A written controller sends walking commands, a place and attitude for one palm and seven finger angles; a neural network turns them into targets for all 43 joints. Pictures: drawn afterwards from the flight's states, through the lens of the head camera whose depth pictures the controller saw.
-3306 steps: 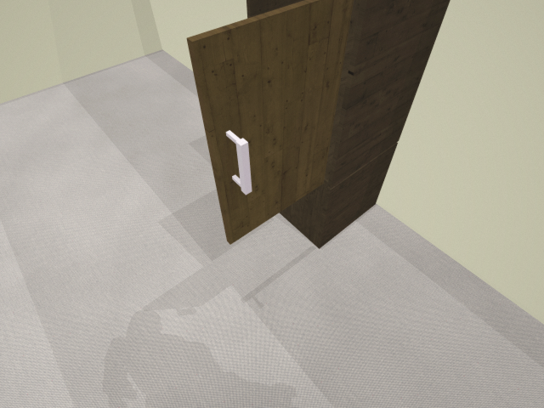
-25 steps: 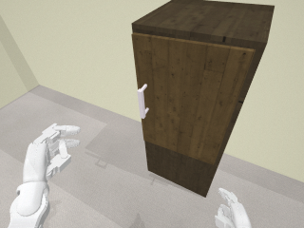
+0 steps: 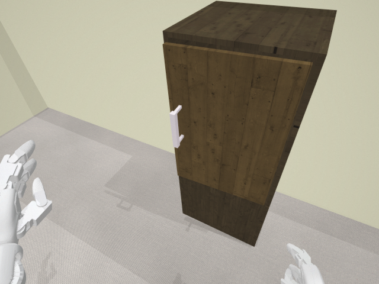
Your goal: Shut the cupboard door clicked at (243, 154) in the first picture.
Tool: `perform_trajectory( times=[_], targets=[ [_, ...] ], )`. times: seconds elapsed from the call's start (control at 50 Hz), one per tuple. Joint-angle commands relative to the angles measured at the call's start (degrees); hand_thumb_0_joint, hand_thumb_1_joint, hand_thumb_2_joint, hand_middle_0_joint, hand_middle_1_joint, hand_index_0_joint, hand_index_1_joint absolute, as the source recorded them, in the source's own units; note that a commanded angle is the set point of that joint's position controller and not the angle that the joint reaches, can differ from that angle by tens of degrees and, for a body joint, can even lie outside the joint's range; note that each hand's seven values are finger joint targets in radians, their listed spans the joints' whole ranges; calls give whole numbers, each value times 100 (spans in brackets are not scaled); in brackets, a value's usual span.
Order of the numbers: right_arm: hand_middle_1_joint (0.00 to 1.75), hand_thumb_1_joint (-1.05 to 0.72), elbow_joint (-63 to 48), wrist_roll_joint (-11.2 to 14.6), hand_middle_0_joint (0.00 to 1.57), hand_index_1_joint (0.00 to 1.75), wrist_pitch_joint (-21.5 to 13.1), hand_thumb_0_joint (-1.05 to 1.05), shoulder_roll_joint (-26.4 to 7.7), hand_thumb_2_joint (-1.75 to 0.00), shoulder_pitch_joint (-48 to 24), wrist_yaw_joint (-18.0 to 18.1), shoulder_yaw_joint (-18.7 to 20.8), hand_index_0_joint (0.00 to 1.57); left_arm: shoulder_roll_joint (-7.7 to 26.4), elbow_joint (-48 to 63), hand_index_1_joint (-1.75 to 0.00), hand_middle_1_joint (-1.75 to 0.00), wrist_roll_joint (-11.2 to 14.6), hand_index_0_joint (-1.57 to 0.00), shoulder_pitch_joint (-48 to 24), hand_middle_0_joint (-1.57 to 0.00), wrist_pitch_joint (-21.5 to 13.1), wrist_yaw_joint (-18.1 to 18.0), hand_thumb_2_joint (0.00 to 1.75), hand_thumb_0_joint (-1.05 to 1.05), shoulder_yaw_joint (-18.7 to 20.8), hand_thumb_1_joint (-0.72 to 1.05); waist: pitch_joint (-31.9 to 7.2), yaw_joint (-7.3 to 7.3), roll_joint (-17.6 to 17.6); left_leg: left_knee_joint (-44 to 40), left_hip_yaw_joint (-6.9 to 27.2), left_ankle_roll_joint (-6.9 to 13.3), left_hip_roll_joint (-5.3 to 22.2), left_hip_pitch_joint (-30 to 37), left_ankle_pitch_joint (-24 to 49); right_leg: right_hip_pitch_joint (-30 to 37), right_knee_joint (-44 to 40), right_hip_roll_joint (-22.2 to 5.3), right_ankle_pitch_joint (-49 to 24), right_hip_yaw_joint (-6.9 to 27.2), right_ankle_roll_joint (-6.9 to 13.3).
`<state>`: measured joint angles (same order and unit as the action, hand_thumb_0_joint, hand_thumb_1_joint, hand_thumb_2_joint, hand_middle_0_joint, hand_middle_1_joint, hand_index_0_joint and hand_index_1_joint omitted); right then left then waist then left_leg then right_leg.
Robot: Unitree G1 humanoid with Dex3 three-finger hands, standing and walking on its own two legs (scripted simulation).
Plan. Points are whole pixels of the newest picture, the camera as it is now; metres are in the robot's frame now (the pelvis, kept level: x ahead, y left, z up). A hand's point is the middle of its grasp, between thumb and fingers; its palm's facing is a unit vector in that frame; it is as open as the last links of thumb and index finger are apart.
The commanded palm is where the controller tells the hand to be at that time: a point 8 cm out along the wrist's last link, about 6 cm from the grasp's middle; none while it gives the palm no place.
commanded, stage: draw the hand back to the body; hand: left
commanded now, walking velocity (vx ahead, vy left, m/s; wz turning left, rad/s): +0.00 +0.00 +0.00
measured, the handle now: (177, 127) +0.62 +0.13 -0.03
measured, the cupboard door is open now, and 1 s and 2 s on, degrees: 3 3 3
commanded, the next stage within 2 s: step back with the hand held close in 0.06 s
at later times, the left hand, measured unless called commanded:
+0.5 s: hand (36, 203) +0.19 +0.28 +0.16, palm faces +0.40 -0.78 -0.48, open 7.4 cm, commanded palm +0.13 +0.32 +0.17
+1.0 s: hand (1, 252) +0.11 +0.28 +0.16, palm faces +0.48 -0.77 -0.41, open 7.4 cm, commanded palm +0.05 +0.31 +0.17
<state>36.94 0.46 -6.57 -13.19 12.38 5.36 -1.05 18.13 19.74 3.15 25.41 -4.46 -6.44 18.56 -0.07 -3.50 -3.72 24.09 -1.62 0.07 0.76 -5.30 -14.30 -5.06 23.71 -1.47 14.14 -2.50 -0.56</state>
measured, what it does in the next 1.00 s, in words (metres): shifts its weight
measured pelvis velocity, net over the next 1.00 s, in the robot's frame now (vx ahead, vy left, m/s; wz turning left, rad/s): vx -0.09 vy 0.01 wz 0.00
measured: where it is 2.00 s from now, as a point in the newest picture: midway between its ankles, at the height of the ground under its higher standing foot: outside the picture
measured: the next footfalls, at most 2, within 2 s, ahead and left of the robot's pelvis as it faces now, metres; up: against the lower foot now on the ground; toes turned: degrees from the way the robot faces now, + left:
right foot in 1.78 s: -0.29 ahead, -0.05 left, +0.00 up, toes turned -2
left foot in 1.90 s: -0.18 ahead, +0.15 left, +0.00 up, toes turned -3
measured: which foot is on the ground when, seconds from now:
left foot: down 0.00-1.00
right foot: down 0.00-1.00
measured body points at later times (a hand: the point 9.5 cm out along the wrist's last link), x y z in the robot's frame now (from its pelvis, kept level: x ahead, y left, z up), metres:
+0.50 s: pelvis -0.02 +0.02 +0.00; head -0.01 +0.00 +0.45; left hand +0.16 +0.32 +0.18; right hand +0.15 -0.23 -0.09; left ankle -0.01 +0.12 -0.74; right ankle -0.01 -0.12 -0.74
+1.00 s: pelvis -0.09 +0.01 -0.02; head -0.09 +0.02 +0.43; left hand +0.08 +0.31 +0.18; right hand +0.06 -0.23 -0.10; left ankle -0.01 +0.12 -0.74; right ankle -0.01 -0.12 -0.74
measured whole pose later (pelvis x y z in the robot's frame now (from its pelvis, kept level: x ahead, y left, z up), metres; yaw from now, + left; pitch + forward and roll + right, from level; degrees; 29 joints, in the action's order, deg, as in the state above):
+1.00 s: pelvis -0.09 +0.01 -0.02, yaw +0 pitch +0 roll -1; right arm 34.3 0.3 -5.1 -13.0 14.7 5.0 -0.6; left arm 21.7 26.7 1.3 28.4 -14.3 -9.6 24.1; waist -0.5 -0.4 -0.4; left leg 37.7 -1.1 1.5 0.8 -24.8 -17.0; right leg -22.4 32.4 -1.5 9.7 -2.5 -0.9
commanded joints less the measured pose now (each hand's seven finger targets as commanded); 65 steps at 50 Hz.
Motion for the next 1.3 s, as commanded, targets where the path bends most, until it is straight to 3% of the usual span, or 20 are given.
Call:
perform_trajectory(
  times=[0.0, 0.16, 0.18, 0.22, 0.26, 0.36, 0.44, 0.52, 0.66, 0.74, 0.82, 0.9, 0.98, 1.06, 1.12, 1.16, 1.2, 1.24, 1.26, 1.28],
  targets=[
    [30, -90, -919, -25, 20, 30, -393, 0, -466, -90, -840, 4, 174, 20, 1239, 1321, -30, -30, 8, -20, -517, -20, -436, -117, 90, 0, 845, 90, -131, -42, -215, -424, -28, 68, -15, -244, 960, -9, -364, 92, -758, -6, 98],
    [30, -90, -926, -18, 20, 30, -334, 0, -511, -90, -840, 2, 228, 20, 1151, 1130, -30, -30, 51, -20, -436, -20, -391, -44, 90, 0, 781, 90, -88, -13, 189, -416, -84, 120, 18, -172, 914, -85, -508, 108, -699, 46, 61],
    [30, -90, -1090, 11, 20, 30, -212, 0, -737, -90, -808, -31, 302, 20, 1700, 1400, -30, -30, 16, -20, -918, -20, -586, -93, 90, 0, 1279, 90, 67, 228, 192, -37, 14, 195, 139, -657, 511, -570, -742, -245, -889, 604, 128],
    [30, -90, -1019, -10, 20, 30, -74, 0, -607, -90, -731, -53, 292, 20, 1282, 1095, -30, -30, -8, -20, -367, -20, -658, -72, 90, 0, 898, 90, -115, 283, 598, 343, 14, 169, 61, -615, 408, -791, -812, -558, -889, 778, 244],
    [30, -90, -1029, -15, 20, 30, -9, 0, -624, -90, -703, -47, 326, 20, 1400, 1320, -30, -30, -29, -20, -296, -20, -744, -116, 90, 0, 969, 90, -362, 287, 465, 446, 71, 139, 59, -645, 595, -741, -641, -668, -1122, 739, 318],
    [30, -90, -1222, -9, 20, 30, 178, 0, -715, -90, -724, 37, 390, 20, 1662, 1615, -30, -30, 23, -20, 105, -20, -782, -221, 90, 0, 1284, 90, -901, 276, -55, 76, 225, 113, 301, -608, 2091, -304, 203, -273, -2208, 302, 102],
    [30, -90, -1384, 24, 20, 30, 329, 0, -716, -90, -639, 63, 404, 20, 1615, 1654, -30, -30, 44, -20, 257, -20, -742, -246, 90, 0, 1278, 90, -982, 282, 33, 2, 257, 105, 439, -898, 2397, -91, 566, -139, -2423, 234, 26],
    [30, -90, -1427, 31, 20, 30, 342, 0, -752, -90, -595, 64, 415, 20, 1572, 1652, -30, -30, 26, -20, 403, -20, -766, -259, 90, 0, 1274, 90, -875, 284, -81, -200, 380, 178, 532, -1511, 1644, 52, 738, -56, -2008, 262, -15],
    [30, -90, -1450, 31, 20, 30, 187, 0, -826, -90, -578, 69, 415, 20, 1698, 1793, -30, -30, -101, -20, 316, -20, -984, -305, 90, 0, 1493, 90, -528, 298, -279, -715, 668, 445, 634, -3254, -1277, 644, 1083, 109, -1138, 332, -92],
    [30, -90, -1413, 29, 20, 30, 36, 0, -797, -90, -450, 66, 391, 20, 1559, 1802, -30, -30, -172, -20, 130, -20, -1123, -336, 90, 0, 1399, 90, -363, 346, -267, -686, 708, 533, 666, -3853, -2220, 668, 1252, 108, -713, 443, -84],
    [30, -90, -1316, 4, 20, 30, -130, 0, -779, -90, -360, 46, 393, 20, 1536, 1862, -30, -30, -219, -20, -120, -20, -1248, -363, 90, 0, 1323, 90, -260, 380, -45, -227, 574, 449, 458, -3659, -2363, 57, 783, -44, 115, 737, 2],
    [30, -90, -1199, -33, 20, 30, -210, 0, -677, -90, -327, 12, 350, 20, 1600, 1888, -30, -30, -172, -20, -194, -20, -1295, -415, 90, 0, 1277, 90, -202, 396, 422, 424, 353, 224, 126, -2760, -1749, -1068, -69, -392, 1011, 1088, 202],
    [30, -90, -1084, -45, 20, 30, -159, 0, -634, -90, -282, -17, 343, 20, 1658, 1746, -30, -30, -108, -20, 16, -20, -1294, -488, 90, 0, 1288, 90, -314, 421, 607, 624, 289, 130, 37, -2215, -1280, -1562, -470, -562, 1316, 1021, 267],
    [30, -90, -1143, -10, 20, 30, -114, 0, -779, -90, -372, 4, 386, 20, 1788, 1817, -30, -30, -138, -20, 130, -20, -1338, -515, 90, 0, 1462, 90, -326, 417, -74, -234, 718, 315, 370, -3013, -1911, -803, 135, -103, 1081, 592, 56],
    [30, -90, -1237, 22, 20, 30, -192, 0, -811, -90, -456, 21, 407, 20, 1738, 2076, -30, -30, -170, -20, 299, -20, -1403, -472, 90, 0, 1571, 90, -689, 337, -749, -1000, 1270, 571, 936, -3954, -1998, 547, 1654, 456, -469, 277, -81],
    [30, -90, -1267, 1, 20, 30, -323, 0, -855, -90, -531, 15, 482, 20, 1876, 2051, -30, -30, -216, -20, 478, -20, -1471, -393, 90, 0, 1781, 90, -890, 272, -941, -1121, 1433, 728, 1180, -4318, -2398, 1073, 2089, 635, -650, 353, -124],
    [30, -90, -1271, -46, 20, 30, -366, 0, -881, -90, -487, -6, 489, 20, 1667, 1901, -30, -30, -271, -20, 459, -20, -1513, -323, 90, 0, 1695, 90, -313, 306, -1021, -1165, 1549, 844, 1324, -5094, -3083, 1192, 2272, 729, -378, 466, -82],
    [30, -90, -1129, -67, 20, 30, -424, 0, -765, -90, -401, -39, 466, 20, 1658, 2014, -30, -30, -137, -20, 428, -20, -1536, -288, 90, 0, 1618, 90, -534, 360, -270, -416, 1200, 630, 982, -3817, -1647, 337, 1557, 465, -1040, 792, 69],
    [30, -90, -1067, -101, 20, 30, -454, 0, -794, -90, -434, -40, 495, 20, 1844, 2036, -30, -30, -141, -20, 408, -20, -1560, -280, 90, 0, 1777, 90, -710, 357, -74, -171, 991, 542, 843, -3465, -1610, 120, 1246, 291, -980, 1066, 113],
    [30, -90, -1035, -52, 20, 30, -458, 0, -655, -90, -355, -60, 444, 20, 1630, 2124, -30, -30, -86, -20, 308, -20, -1567, -282, 90, 0, 1482, 90, -869, 411, 88, 266, 653, 329, 512, -2890, -1141, -363, 845, -34, -1156, 1414, 246]
  ],
)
